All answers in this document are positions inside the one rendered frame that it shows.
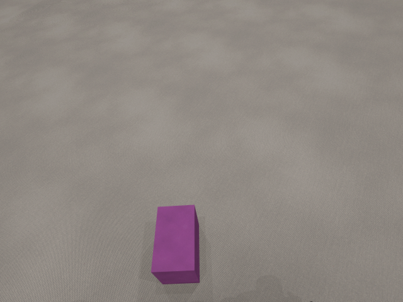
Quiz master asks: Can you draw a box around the carton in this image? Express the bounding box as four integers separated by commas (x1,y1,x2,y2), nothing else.
151,205,200,284

